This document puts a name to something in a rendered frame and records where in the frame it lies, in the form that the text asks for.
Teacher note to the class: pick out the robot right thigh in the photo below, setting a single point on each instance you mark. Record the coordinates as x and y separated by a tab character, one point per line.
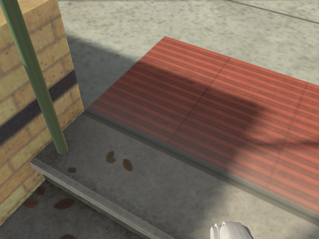
229	230

